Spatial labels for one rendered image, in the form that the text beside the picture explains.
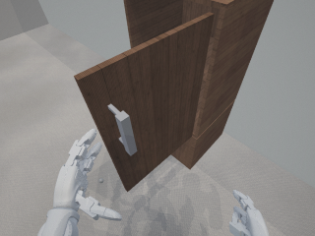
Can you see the cupboard door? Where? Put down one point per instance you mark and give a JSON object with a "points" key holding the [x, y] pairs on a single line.
{"points": [[157, 83]]}

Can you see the handle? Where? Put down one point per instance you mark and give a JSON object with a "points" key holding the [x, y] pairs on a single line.
{"points": [[125, 128]]}

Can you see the robot left hand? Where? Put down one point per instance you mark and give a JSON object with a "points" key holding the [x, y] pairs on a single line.
{"points": [[73, 175]]}

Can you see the robot right hand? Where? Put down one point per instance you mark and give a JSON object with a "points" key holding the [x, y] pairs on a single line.
{"points": [[252, 221]]}

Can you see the robot left forearm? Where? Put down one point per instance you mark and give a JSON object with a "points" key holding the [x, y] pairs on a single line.
{"points": [[61, 221]]}

